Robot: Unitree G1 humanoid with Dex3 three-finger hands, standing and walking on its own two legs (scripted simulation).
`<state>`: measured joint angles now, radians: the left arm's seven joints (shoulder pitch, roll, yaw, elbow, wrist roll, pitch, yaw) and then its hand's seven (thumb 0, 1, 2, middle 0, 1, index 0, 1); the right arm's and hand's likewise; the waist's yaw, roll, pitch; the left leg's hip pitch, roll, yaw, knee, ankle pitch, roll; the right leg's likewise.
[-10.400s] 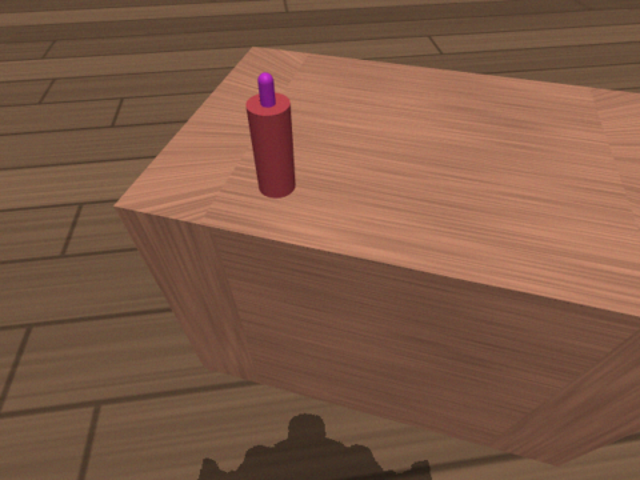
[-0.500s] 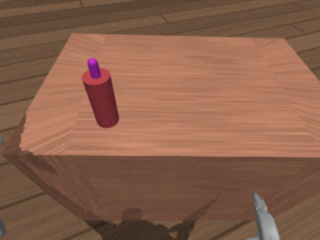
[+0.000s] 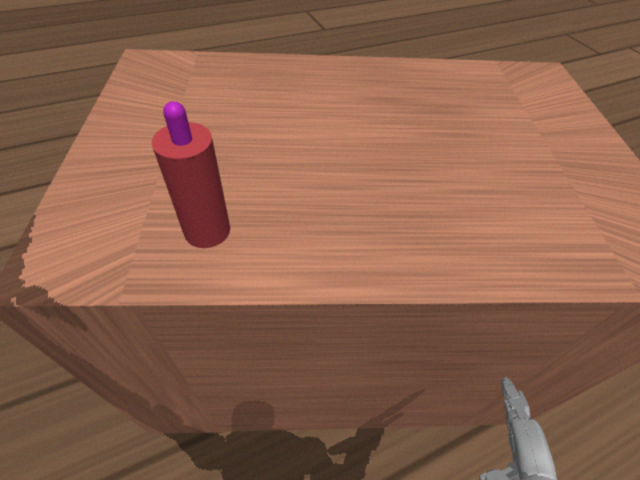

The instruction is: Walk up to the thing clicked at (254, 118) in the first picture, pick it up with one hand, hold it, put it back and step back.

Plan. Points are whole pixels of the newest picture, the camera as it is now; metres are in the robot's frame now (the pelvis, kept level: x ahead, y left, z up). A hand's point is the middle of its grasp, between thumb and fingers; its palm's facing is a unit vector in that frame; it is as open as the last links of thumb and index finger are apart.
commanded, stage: go down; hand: left
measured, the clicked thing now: (192, 177) +0.49 +0.16 +0.10
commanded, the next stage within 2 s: approach in 0.44 s
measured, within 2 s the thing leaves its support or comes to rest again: neither
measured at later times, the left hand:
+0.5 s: hand out of the picture +0.38 +0.35 +0.18, palm faces +0.10 -1.00 +0.01, open 17.7 cm
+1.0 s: hand (119, 224) +0.43 +0.25 +0.07, palm faces -0.02 -1.00 +0.08, open 17.5 cm
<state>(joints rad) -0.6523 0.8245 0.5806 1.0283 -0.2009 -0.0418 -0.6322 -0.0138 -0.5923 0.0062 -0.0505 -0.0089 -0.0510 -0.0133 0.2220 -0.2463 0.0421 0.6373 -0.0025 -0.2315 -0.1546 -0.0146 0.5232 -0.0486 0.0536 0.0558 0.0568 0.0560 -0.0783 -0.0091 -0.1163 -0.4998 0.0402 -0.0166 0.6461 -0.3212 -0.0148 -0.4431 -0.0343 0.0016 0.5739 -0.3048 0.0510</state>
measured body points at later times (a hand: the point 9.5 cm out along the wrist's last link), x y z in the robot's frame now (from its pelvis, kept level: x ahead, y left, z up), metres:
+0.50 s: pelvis +0.00 +0.00 +0.00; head +0.03 +0.02 +0.45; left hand +0.37 +0.40 +0.18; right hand +0.16 -0.26 -0.06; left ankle -0.01 +0.13 -0.73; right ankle -0.02 -0.16 -0.73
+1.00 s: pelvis -0.01 +0.00 -0.02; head +0.06 +0.02 +0.42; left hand +0.43 +0.30 +0.07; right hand +0.15 -0.26 -0.06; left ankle -0.01 +0.13 -0.73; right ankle -0.02 -0.16 -0.73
